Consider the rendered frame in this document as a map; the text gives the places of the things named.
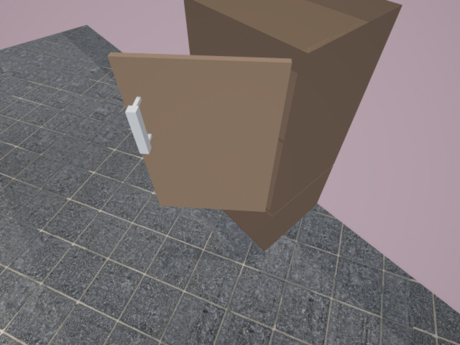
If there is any handle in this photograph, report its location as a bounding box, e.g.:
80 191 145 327
125 97 152 154

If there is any cupboard door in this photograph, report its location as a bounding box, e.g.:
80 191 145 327
107 52 292 212

